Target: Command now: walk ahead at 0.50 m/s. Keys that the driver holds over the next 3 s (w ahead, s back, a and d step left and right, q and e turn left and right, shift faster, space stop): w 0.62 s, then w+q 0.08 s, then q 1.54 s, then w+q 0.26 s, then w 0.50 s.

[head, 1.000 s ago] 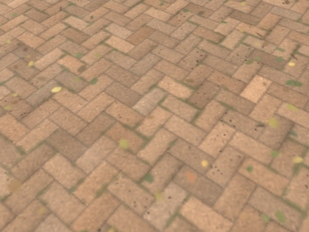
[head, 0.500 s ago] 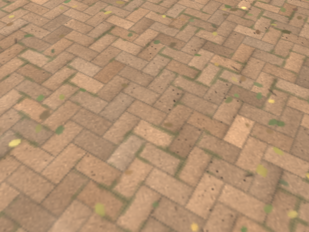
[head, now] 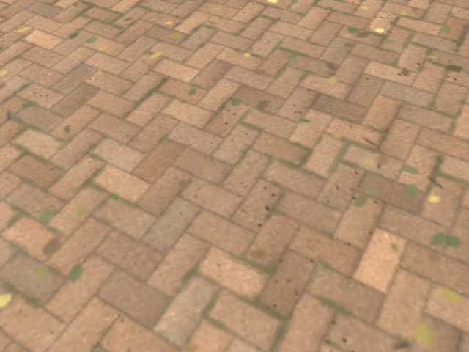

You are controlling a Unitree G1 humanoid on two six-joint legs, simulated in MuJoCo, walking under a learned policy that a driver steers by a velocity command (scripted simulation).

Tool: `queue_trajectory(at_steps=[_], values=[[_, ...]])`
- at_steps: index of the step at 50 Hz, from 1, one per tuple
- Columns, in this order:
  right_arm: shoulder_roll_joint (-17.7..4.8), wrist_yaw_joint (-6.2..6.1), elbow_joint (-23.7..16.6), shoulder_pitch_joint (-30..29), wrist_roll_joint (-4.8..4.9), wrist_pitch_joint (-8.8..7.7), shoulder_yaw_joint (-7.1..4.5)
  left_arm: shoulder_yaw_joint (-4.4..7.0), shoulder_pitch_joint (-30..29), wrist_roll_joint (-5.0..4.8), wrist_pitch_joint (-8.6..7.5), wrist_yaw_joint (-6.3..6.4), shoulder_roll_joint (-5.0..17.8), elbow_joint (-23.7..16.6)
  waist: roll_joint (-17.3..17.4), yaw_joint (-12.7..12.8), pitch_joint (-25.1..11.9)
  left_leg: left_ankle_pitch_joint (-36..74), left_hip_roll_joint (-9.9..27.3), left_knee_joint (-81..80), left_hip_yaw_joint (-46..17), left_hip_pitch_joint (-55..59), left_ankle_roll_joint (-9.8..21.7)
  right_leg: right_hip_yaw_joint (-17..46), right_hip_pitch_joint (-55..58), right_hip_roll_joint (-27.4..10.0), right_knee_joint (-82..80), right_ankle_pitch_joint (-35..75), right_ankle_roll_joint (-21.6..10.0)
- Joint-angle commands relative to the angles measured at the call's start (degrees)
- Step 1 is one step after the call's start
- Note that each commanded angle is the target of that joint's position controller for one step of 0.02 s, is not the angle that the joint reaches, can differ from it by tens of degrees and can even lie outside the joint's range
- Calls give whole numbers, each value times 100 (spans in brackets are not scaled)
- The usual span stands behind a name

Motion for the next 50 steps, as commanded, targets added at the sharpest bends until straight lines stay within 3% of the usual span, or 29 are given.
queue_trajectory(at_steps=[1,7,14,17,18,19,20,21,22,23,24,26,29,31,35,38,42,44,45,46,47,48,49,50], values=[[-284,80,-169,377,-80,93,-73,130,387,-73,-172,14,582,-16,-568,-106,-159,348,315,-117,-109,-697,-129,1490,593,-1490,-1455,899,-736],[-241,102,-562,-966,-34,110,-30,140,908,-79,-153,-5,621,306,-464,143,235,1463,469,-1449,116,-1427,-343,1025,872,-1312,-1772,1025,-717],[-251,69,-897,-1956,-7,41,29,141,1488,0,-116,57,694,675,-546,407,381,1577,205,-2696,332,-1330,-93,828,1813,-1528,-1391,2060,-632],[-337,24,-846,-1641,-14,-25,-20,169,1316,25,-94,106,799,743,-601,156,247,996,-54,-3068,456,-615,176,703,2031,-1605,-757,3405,-487],[-408,-18,-675,-1110,-28,-58,-71,183,1227,26,-81,110,850,758,-600,-85,-30,873,-252,-3236,544,91,287,605,1985,-1532,-115,4158,-405],[-517,-71,-331,-144,-74,-116,-147,169,1138,2,-60,104,818,756,-409,-494,-538,1106,-365,-3569,590,1296,436,380,1650,-1281,981,4213,-285],[-935,-141,-75,938,-207,-167,-275,100,1124,-41,-72,98,634,602,27,-851,-1237,721,641,-3638,-498,2857,728,184,503,-991,2601,2594,-165],[-1556,-131,-6,1229,-227,-145,-435,6,1787,-206,-75,45,62,523,1419,-546,-1821,331,2238,-4310,-3380,4223,1476,-8,-1546,171,4677,-1497,89],[-1249,-84,-52,772,20,-76,-388,152,1447,-34,-59,64,622,577,599,-444,-1508,186,2060,-4685,-3745,3773,1414,866,-2050,-24,5194,-1894,-20],[-904,-70,-149,147,67,-76,-297,182,1034,-33,-72,40,630,451,286,-204,-690,264,1894,-4727,-2782,2993,1277,859,-2230,-329,5145,-1394,-58],[-560,-44,-161,-133,46,-116,-211,151,776,-38,-95,17,508,405,-20,-108,-322,797,1635,-4934,-2183,2359,1144,818,-2094,-533,4836,-1014,-49],[-261,-66,-27,-259,57,-190,-117,131,788,69,30,-29,332,440,158,175,-97,1435,1170,-5191,-1330,1658,838,748,-1603,-763,4305,-750,53],[-357,-71,213,151,90,-307,-128,118,650,103,166,-111,192,418,149,253,-82,2064,1054,-5374,-901,1547,883,579,-1608,-794,4004,-511,196],[-438,-77,320,349,97,-322,-144,110,166,106,203,-138,195,267,117,197,99,1999,1000,-5558,-729,1613,895,478,-2024,-902,3637,-120,294],[-372,-80,487,739,115,-281,-109,62,-871,77,179,-150,153,-103,104,-25,331,2311,776,-5576,-638,1730,877,288,-2270,-879,2339,579,526],[-427,-118,579,915,85,-246,-103,-4,-1186,23,144,-87,49,-196,164,-98,286,4204,639,-4999,-394,1800,745,109,-1770,-542,1564,828,571],[-524,-170,524,827,34,-141,-152,33,-1032,-34,58,63,297,-229,469,-59,-25,4973,597,-4073,-638,2107,551,298,-1118,-262,1053,605,411],[-578,-194,400,487,91,-116,-198,128,-145,2,-60,144,537,26,305,349,-304,4690,393,-3068,-759,2010,331,361,-63,-213,179,1025,257],[-447,-194,252,438,193,-139,-176,213,479,123,-165,196,851,134,-127,537,-805,3512,91,-1970,-638,1333,173,772,1165,-883,139,2619,93],[129,-248,77,1065,332,-118,-77,301,826,213,-173,194,1317,19,-1320,307,-1798,-626,-592,-236,-163,36,16,2226,2836,-2807,771,5694,-472],[-182,-351,205,1510,326,29,-170,330,657,-48,-17,142,1249,-127,-1469,309,-2562,-2073,-803,812,-147,-316,16,2851,2819,-3238,641,5726,-1076],[-424,-350,293,1273,165,143,-269,232,257,-95,73,138,816,-279,-782,156,-1995,-1730,-489,1065,-309,-448,-15,2424,2049,-2898,306,4506,-1013],[-359,-281,208,848,66,198,-286,127,-200,-75,110,176,467,-367,-656,73,-1257,-1324,-306,932,-265,-567,-91,1910,1304,-2512,-4,3493,-849],[-281,-219,132,618,18,256,-303,76,-405,-37,137,237,331,-384,-768,-19,-764,-1047,-157,756,-240,-570,-186,1495,720,-2233,-281,2962,-715]])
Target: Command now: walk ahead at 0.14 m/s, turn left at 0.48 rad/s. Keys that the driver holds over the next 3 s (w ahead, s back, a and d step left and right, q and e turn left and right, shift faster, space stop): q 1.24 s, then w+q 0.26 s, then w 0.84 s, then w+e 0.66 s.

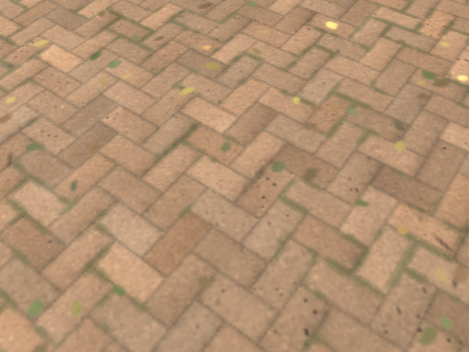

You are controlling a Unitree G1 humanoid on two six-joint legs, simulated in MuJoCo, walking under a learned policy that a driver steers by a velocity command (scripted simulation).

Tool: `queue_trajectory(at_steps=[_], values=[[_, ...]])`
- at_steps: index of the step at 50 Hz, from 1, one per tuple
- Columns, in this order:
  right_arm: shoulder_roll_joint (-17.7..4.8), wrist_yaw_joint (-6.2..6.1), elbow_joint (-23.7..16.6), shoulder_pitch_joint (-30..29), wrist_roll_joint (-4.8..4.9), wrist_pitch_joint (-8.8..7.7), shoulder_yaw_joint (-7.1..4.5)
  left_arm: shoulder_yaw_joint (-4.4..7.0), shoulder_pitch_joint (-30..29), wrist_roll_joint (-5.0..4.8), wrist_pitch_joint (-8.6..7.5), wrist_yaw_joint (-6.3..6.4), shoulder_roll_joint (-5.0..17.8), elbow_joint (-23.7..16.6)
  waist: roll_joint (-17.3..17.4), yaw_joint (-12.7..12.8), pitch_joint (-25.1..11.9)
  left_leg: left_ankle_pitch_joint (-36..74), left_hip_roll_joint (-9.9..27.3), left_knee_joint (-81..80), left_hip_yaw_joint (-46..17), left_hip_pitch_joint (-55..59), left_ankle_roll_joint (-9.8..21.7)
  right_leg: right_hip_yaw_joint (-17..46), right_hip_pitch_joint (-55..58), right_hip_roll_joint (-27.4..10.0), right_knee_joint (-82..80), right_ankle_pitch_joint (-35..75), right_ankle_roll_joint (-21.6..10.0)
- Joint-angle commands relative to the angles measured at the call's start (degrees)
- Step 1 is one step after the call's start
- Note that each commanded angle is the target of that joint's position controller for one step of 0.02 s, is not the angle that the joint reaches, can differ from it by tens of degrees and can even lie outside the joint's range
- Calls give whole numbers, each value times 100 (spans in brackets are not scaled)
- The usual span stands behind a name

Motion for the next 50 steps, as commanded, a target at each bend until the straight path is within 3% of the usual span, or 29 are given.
queue_trajectory(at_steps=[1,4,8,13,15,16,17,18,19,20,21,22,23,25,27,33,38,40,41,42,43,44,45,46,48,50], values=[[-400,88,-288,357,-161,198,-168,125,554,-10,86,154,561,-186,-861,225,-864,355,480,650,-68,-931,-210,1184,1273,-1632,-1307,2388,-893],[-290,123,-352,428,-151,396,-174,164,583,51,61,160,674,-188,-762,94,-959,588,400,531,107,-642,-322,723,824,-1571,-1442,2107,-1025],[-301,217,-678,-157,-155,550,-128,218,481,86,112,128,806,-238,-931,163,-887,962,581,-563,253,-569,-280,389,641,-1599,-1662,480,-970],[-477,338,-1056,-625,-97,574,-112,348,618,98,279,49,1146,-259,-924,361,-953,765,501,-1703,566,-1,-123,259,731,-1863,-1488,-427,-824],[-475,345,-1105,-484,-93,520,-111,400,589,56,350,34,1262,-272,-795,255,-933,1016,411,-2536,666,498,18,89,613,-1866,-1132,-663,-552],[-542,330,-1047,-275,-104,467,-132,419,707,64,402,22,1237,-234,-519,186,-896,1280,343,-3152,528,927,125,-106,348,-1749,-716,-808,-257],[-829,282,-1051,-173,-149,382,-188,409,975,74,487,-24,1025,-178,521,183,-658,1210,955,-4421,-606,1013,303,-593,-62,-1265,415,-1404,177],[-1743,228,-1289,-330,-118,349,-378,294,882,17,549,7,595,-567,2018,275,-309,1809,2543,-5110,-3101,892,966,-752,-1487,-110,1555,-2958,652],[-1686,141,-1164,-25,-192,352,-428,325,274,100,626,64,844,-652,1077,-41,-159,2453,2513,-5007,-2750,378,1346,234,-1272,-136,2562,-2689,588],[-1419,81,-1156,-284,-164,344,-346,315,387,-2,648,46,751,-645,830,255,-213,2487,2103,-4829,-2160,273,1267,482,-1159,-162,2791,-2181,544],[-1212,71,-1235,-697,-126,349,-285,323,566,-51,600,24,772,-549,678,466,-188,2337,1682,-4781,-1699,262,1030,587,-1075,-181,2743,-1634,480],[-1127,73,-1359,-1019,-101,342,-261,365,697,22,549,13,874,-470,759,554,-362,2552,1410,-4679,-1475,491,910,565,-1075,-107,2835,-1328,422],[-976,84,-1427,-1092,-71,324,-220,389,863,104,526,-13,940,-375,712,554,-582,3211,1306,-4544,-1340,700,942,524,-1004,-52,3022,-1217,420],[-950,127,-1412,-844,-14,281,-212,393,848,80,532,-41,889,-420,388,489,-863,3842,1333,-4384,-1399,1064,1016,582,-993,-8,3106,-1249,469],[-1038,122,-1372,-612,-17,259,-246,357,693,31,562,-23,796,-529,395,376,-836,3794,1361,-4341,-1587,1339,1072,643,-1123,-9,2783,-1304,528],[-1213,125,-1397,-385,-87,302,-311,296,428,-19,568,51,817,-790,560,154,-801,3482,1382,-4223,-2208,1338,1218,745,-715,149,1726,-1647,498],[-1291,203,-1468,-687,-95,343,-351,265,684,-103,482,95,867,-909,621,287,-918,3888,1206,-4043,-2679,954,1017,758,265,414,768,-1717,317],[-1260,217,-1505,-981,-37,371,-349,245,1078,-108,427,136,824,-851,555,565,-914,3558,931,-3875,-2689,568,693,709,1101,486,-411,-1136,228],[-1143,195,-1549,-1077,16,368,-316,276,1291,-60,383,182,958,-813,353,675,-906,2834,649,-3642,-2531,83,378,935,1739,179,-1217,-730,151],[-726,180,-1599,-815,31,346,-219,359,1246,39,370,234,1448,-884,-757,475,-934,1129,31,-2651,-1743,-628,15,2176,2239,-1162,-1848,-1122,-155],[-806,127,-1598,-629,-39,339,-254,437,713,61,415,202,1891,-1087,-1525,332,-660,-226,-819,-1548,-514,-1411,-166,3369,1777,-2208,-2018,-426,-840],[-1182,137,-1562,-729,-206,355,-333,400,793,91,430,153,1619,-1100,-1066,378,-608,-218,-287,-492,-572,-1176,-213,3127,1311,-2303,-1819,165,-1193],[-1212,188,-1443,-664,-177,378,-376,279,499,36,418,122,1192,-1150,-701,206,-480,133,-216,-76,-623,-1043,-224,2500,1116,-1881,-1722,403,-1089],[-1152,240,-1328,-502,-150,425,-375,231,228,29,422,102,1025,-1213,-640,83,-364,472,-196,241,-542,-1006,-279,1860,1050,-1454,-1632,587,-876],[-1073,360,-1265,-369,-111,487,-346,220,202,38,404,144,1012,-1264,-946,118,-472,753,-156,479,-354,-1209,-435,1230,1474,-1103,-1450,1211,-746],[-995,398,-1345,-622,-73,508,-298,249,559,40,397,141,1059,-1187,-882,346,-532,768,-87,241,-202,-1376,-574,1043,1917,-1148,-1317,1625,-821]])
Over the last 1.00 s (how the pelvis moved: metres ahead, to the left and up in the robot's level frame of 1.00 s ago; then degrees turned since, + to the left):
0.48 0.02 -0.01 10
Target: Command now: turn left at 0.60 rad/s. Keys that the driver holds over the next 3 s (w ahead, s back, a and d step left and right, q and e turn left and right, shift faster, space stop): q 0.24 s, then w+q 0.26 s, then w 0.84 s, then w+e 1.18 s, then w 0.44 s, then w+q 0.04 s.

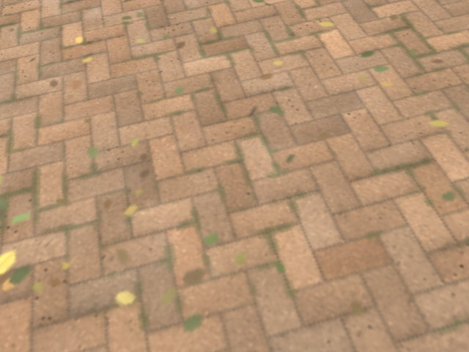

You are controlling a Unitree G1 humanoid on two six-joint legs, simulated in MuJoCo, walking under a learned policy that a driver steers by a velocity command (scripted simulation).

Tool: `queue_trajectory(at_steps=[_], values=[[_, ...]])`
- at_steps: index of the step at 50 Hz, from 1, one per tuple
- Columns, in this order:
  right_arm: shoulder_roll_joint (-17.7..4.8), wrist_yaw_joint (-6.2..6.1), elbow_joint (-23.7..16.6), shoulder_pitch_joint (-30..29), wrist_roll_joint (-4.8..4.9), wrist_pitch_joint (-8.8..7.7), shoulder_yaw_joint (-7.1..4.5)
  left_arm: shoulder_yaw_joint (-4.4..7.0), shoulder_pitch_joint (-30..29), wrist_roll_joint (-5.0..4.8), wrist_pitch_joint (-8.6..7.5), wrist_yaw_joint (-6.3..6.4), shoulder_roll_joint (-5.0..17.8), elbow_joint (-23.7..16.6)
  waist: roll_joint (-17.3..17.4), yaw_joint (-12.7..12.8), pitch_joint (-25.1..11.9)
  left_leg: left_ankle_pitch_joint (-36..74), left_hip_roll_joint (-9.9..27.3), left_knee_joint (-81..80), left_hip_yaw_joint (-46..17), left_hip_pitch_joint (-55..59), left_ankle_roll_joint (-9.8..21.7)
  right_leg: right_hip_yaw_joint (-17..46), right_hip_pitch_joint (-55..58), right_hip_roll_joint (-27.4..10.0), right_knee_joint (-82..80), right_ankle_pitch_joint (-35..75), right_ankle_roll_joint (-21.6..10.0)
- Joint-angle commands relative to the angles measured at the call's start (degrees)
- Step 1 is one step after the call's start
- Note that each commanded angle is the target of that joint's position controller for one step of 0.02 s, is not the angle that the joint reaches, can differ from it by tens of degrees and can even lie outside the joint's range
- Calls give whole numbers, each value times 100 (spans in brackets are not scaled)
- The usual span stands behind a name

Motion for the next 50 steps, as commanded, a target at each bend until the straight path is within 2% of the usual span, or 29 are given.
queue_trajectory(at_steps=[1,3,6,9,11,12,13,14,15,16,17,18,19,20,23,28,33,36,37,38,39,40,41,42,43,44,46,48,50], values=[[-411,70,-345,-45,34,9,-76,218,41,-1,-95,21,821,-347,-1097,152,-351,1,203,63,190,-530,-210,794,887,-1370,-583,2320,-922],[-333,87,-435,-233,37,40,-26,264,263,5,-98,8,917,-267,-1168,282,-390,-108,312,-390,269,-499,-239,751,1149,-1523,-506,2450,-986],[-235,122,-542,-368,67,55,51,311,216,29,-98,-65,1026,-248,-1297,312,-431,-250,446,-1220,507,88,-149,483,963,-1600,-381,2484,-948],[-268,117,-628,-372,119,31,76,366,169,41,-80,-148,1175,-212,-1453,306,-504,-301,411,-1927,810,721,18,292,711,-1668,-157,2660,-868],[-266,98,-639,-253,114,-10,80,390,121,-6,-59,-181,1246,-189,-1421,200,-549,10,366,-2631,928,1104,152,191,601,-1703,144,2557,-724],[-244,66,-593,-76,64,-57,85,394,47,-65,-41,-187,1250,-178,-1265,28,-579,600,311,-3368,960,1549,244,0,350,-1634,489,2227,-511],[-374,3,-518,159,-21,-126,62,390,228,-44,-30,-202,1184,-124,-797,-77,-717,1041,349,-4058,606,2230,369,-227,-201,-1506,987,1019,-168],[-951,-55,-500,437,-104,-215,-55,278,351,56,14,-234,734,-261,813,-84,-733,747,1720,-4744,-1459,3028,724,-793,-1582,-867,2579,-1373,224],[-1692,-30,-484,866,-2,-229,-268,201,-238,119,78,-192,656,-734,1423,-360,-592,784,2726,-4858,-3178,2838,1756,-226,-2732,35,3393,-2558,328],[-1289,-14,-422,940,7,-214,-204,254,-536,140,92,-197,922,-714,645,-494,-358,-304,2546,-5000,-3019,2791,1925,370,-3014,-230,3774,-2220,284],[-918,-33,-424,664,33,-192,-72,302,-557,48,57,-272,1019,-656,451,-314,12,-1224,2214,-5178,-2591,2497,1765,443,-3046,-353,3690,-1579,232],[-727,-63,-462,342,40,-189,6,327,-430,-1,-15,-336,1056,-539,435,-123,204,-1306,1834,-5332,-2254,2314,1522,445,-2910,-411,3417,-1052,245],[-667,-117,-473,264,67,-238,38,338,-304,72,-54,-375,1048,-455,564,-65,208,-927,1604,-5387,-2032,2341,1422,408,-2785,-417,3306,-726,296],[-611,-129,-461,280,52,-297,64,326,-151,136,-71,-400,1009,-322,486,-31,92,-449,1449,-5370,-1837,2401,1391,368,-2640,-378,3332,-446,338],[-701,-94,-322,612,63,-470,35,294,-135,139,-100,-432,860,-252,175,-34,-82,158,1360,-5290,-1723,2568,1461,333,-2657,-302,3069,-108,423],[-669,-117,-111,1065,35,-577,47,248,-625,101,-164,-434,758,-335,326,-278,83,320,1407,-5331,-1773,2609,1558,290,-2811,-306,2106,249,563],[-718,-155,102,1377,-1,-696,60,185,-1108,57,-283,-473,676,-505,250,-456,212,922,1541,-5108,-1762,2528,1536,207,-2386,-232,1273,303,394],[-788,-187,156,1239,8,-749,55,196,-818,23,-349,-441,735,-515,290,-214,196,1887,1642,-4866,-1765,2287,1373,139,-1516,-124,921,118,158],[-810,-196,169,1125,20,-757,56,214,-492,17,-372,-402,754,-427,254,-19,139,2358,1599,-4652,-1671,2098,1265,59,-922,-19,721,80,73],[-795,-200,189,1024,38,-772,74,254,79,29,-408,-333,790,-238,80,306,-59,3187,1392,-4047,-1446,1868,1126,-26,-21,159,364,167,-28],[-625,-182,202,1022,43,-806,130,347,854,73,-472,-244,1047,-22,-339,658,-558,3460,984,-2806,-1028,1473,959,373,1131,-164,166,-27,-194],[-208,-168,-14,1072,169,-836,248,462,1729,180,-505,-174,1633,28,-1382,954,-1371,2062,310,-854,-350,329,663,2520,2441,-1608,-486,-1821,-659],[-224,-180,-35,1304,77,-825,241,504,1788,125,-471,-223,1853,195,-1947,671,-1227,-652,-256,38,-257,-730,613,4545,2373,-2322,-1293,-2452,-980],[-433,-181,85,1118,-46,-782,198,394,1360,23,-441,-267,1327,192,-1075,415,-472,-241,156,549,-524,-993,729,4209,1688,-2192,-1273,-2807,-999],[-420,-107,106,899,-61,-785,207,312,923,-10,-456,-295,980,115,-682,262,-85,236,396,457,-415,-925,751,3403,1135,-1930,-1270,-2240,-926],[-346,-55,105,756,-57,-777,226,248,688,7,-486,-301,780,100,-650,158,1,522,598,248,-261,-806,729,2748,849,-1641,-1364,-1466,-821],[-256,10,201,756,-142,-694,266,171,685,-7,-581,-293,613,206,-857,64,-52,810,769,83,16,-612,588,1952,662,-1259,-1461,-84,-737],[-176,50,183,621,-152,-655,299,178,931,-65,-680,-323,670,379,-860,39,-104,963,826,43,201,-742,482,1575,715,-1198,-1481,1061,-826],[-114,75,57,168,-162,-635,336,176,1155,-111,-715,-335,677,543,-792,88,-7,1237,936,-172,386,-1124,376,1257,833,-1136,-1584,1707,-884]])
Over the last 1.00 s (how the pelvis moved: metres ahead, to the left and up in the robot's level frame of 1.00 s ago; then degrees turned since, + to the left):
0.01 0.00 0.02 35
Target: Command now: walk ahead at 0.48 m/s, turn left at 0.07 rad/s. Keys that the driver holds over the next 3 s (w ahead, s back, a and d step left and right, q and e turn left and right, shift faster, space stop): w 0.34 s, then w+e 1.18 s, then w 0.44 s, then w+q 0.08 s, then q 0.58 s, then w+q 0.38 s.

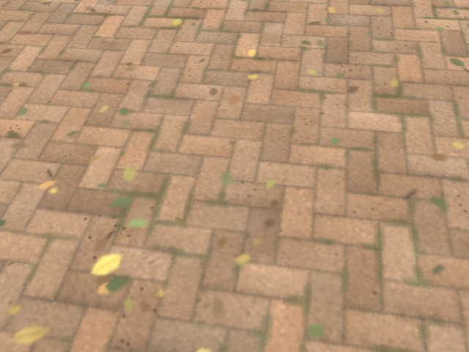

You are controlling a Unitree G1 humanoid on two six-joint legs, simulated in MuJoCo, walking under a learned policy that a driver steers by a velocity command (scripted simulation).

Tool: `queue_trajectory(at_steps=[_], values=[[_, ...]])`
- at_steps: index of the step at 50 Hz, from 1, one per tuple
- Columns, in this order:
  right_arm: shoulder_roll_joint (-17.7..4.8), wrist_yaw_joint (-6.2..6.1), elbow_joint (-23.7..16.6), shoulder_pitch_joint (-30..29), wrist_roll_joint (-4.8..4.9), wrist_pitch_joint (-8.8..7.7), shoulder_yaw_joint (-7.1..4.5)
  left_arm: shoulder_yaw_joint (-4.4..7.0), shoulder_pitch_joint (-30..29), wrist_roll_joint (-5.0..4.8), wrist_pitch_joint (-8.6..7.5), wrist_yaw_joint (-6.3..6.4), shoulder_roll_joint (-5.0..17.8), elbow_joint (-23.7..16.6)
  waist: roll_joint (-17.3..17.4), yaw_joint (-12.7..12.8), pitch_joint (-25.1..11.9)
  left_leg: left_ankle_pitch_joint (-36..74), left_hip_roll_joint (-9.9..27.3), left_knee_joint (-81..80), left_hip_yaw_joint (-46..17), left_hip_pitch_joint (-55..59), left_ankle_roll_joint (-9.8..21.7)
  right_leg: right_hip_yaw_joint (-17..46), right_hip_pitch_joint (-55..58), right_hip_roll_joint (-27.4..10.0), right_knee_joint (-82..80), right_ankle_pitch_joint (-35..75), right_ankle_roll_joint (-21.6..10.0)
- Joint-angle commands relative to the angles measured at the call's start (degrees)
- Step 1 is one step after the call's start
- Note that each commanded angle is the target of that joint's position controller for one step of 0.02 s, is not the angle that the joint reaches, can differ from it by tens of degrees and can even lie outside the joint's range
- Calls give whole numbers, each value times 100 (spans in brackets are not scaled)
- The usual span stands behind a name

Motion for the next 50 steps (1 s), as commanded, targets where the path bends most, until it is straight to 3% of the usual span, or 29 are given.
queue_trajectory(at_steps=[1,5,9,11,13,14,15,16,17,18,19,20,22,25,31,35,38,40,41,42,43,44,45,46,47,48,50], values=[[-258,48,-399,-379,-29,-12,-16,138,260,-64,-144,-4,686,-76,-743,-8,235,462,285,-221,198,-1074,-161,1100,431,-1415,-1040,1927,-693],[-8,90,-694,-1376,29,-39,137,102,526,-61,-137,4,656,174,-754,185,332,1219,184,-1759,567,-696,-233,555,332,-1136,-1029,2746,-564],[-101,46,-800,-1785,66,-59,150,112,739,-30,-121,61,809,405,-739,215,374,1395,6,-2682,643,-164,-9,584,741,-1445,-937,3298,-514],[-227,-17,-701,-1497,46,-78,97,116,632,-8,-91,104,873,464,-772,9,208,995,-176,-2866,652,258,190,518,1113,-1546,-406,4461,-432],[-446,-115,-272,-259,25,-143,-21,125,529,23,-22,128,947,507,-736,-530,-481,759,-476,-3264,725,1661,452,347,1150,-1409,1124,5345,-276],[-675,-184,-24,616,-67,-193,-115,96,541,-3,-9,127,893,463,-599,-874,-990,702,-11,-3314,278,3028,659,237,324,-1245,2372,4286,-207],[-1226,-264,34,1292,-189,-190,-260,-19,819,-83,-19,94,422,228,379,-859,-1796,89,1653,-3376,-1813,4492,1078,-98,-1144,-665,4381,1483,-59],[-1239,-224,79,1154,10,-104,-305,33,1219,-127,15,92,460,323,1028,-602,-2229,19,2395,-4187,-4047,4963,1691,305,-2446,159,5785,-1808,9],[-907,-197,19,550,178,-79,-261,127,641,-3,39,121,864,255,175,-460,-1207,-221,2036,-4320,-3203,4196,1489,653,-2938,-296,5850,-1328,-67],[-541,-185,-36,114,177,-120,-169,93,275,-18,3,84,720,178,-17,-344,-528,53,1814,-4542,-2354,3333,1337,649,-2897,-503,5562,-888,-82],[-321,-181,-1,-65,129,-172,-114,75,195,-33,19,62,592,207,-162,-166,-169,456,1546,-4775,-1767,2705,1099,634,-2649,-688,5190,-680,-76],[-218,-206,75,-77,129,-230,-79,79,210,39,95,34,558,235,-84,-28,-7,801,1342,-4910,-1318,2280,916,660,-2386,-793,4909,-596,-26],[-185,-216,198,47,124,-350,-64,54,364,102,244,-47,393,338,-10,99,-5,1152,1203,-5150,-818,1963,789,618,-2094,-802,4755,-422,60],[-315,-214,347,245,159,-453,-108,76,-139,88,337,-116,377,176,-28,102,198,1291,1127,-5458,-239,2038,712,586,-2671,-894,4469,155,152],[-260,-257,551,599,175,-437,-66,0,-1337,57,288,-174,225,-233,-51,-143,402,2355,886,-5395,730,2481,402,155,-3077,-796,2905,1357,237],[-305,-351,773,1055,152,-380,-55,-78,-2026,91,265,-215,159,-525,-39,-375,467,3281,1081,-5089,1037,3260,336,-333,-3070,-645,2007,1292,44],[-461,-426,819,1011,116,-302,-79,-38,-1829,117,265,-194,265,-542,141,-175,234,5304,1225,-4273,1275,3775,246,-619,-2558,-269,1740,531,-279],[-630,-463,777,868,79,-217,-131,59,-1056,141,256,-147,441,-335,281,196,-220,6400,1303,-2973,1403,3827,255,-711,-1702,92,1632,-78,-574],[-692,-453,725,809,83,-171,-152,157,-334,171,216,-118,604,-117,219,513,-615,5905,1276,-1869,1445,3470,238,-576,-780,211,1265,-84,-761],[-652,-423,566,668,110,-180,-143,328,562,246,201,-41,1004,112,-197,955,-1102,4270,1104,-214,1503,2328,109,388,624,-414,882,-347,-1101],[24,-265,202,973,157,-238,-25,520,426,214,259,39,1670,35,-1656,468,-1512,-1303,-158,1998,1325,-419,-222,3469,2477,-2181,662,-14,-2084],[-465,-243,36,256,117,-316,-126,522,526,-13,318,26,1573,40,-780,741,-1626,-1483,-277,2501,10,-1237,-182,4406,2563,-2271,13,-27,-2211],[-403,-217,-142,-91,174,-409,-95,483,123,-39,329,70,1398,44,-582,546,-754,-815,112,2127,-137,-1557,-148,3517,1851,-2185,-185,254,-1982],[-411,-225,-123,-49,186,-457,-89,411,-138,-39,319,73,1059,30,-182,292,-301,-461,302,1568,-64,-1254,-169,3000,1074,-1964,-332,840,-1719],[-386,-238,-85,-23,126,-402,-101,366,-368,-42,284,88,886,4,-32,62,-32,-399,421,1171,-60,-913,-236,2539,486,-1666,-402,1414,-1509],[-337,-232,-91,102,26,-282,-86,319,-494,-67,241,106,756,-9,-99,-113,-39,-383,475,896,-64,-533,-346,2191,101,-1428,-477,1804,-1410],[-208,-191,-139,152,-48,-78,-73,314,-407,-92,120,90,808,14,-214,-223,-121,-398,476,490,34,-290,-506,1872,-181,-1188,-516,2318,-1364]])
Over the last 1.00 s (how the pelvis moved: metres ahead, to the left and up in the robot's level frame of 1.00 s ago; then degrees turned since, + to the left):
0.26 0.08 0.00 23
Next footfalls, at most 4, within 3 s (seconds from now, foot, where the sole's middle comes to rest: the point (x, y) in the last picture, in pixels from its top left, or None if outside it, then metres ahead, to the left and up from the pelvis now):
0.28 left None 0.34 0.10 -0.78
0.84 right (291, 312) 0.61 -0.09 -0.78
1.34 left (272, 214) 0.96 -0.05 -0.78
1.84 right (366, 201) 1.01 -0.38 -0.78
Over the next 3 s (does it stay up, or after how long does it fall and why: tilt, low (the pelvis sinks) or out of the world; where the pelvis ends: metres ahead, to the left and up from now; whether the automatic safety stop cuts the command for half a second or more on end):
stays up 1.19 -0.45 0.00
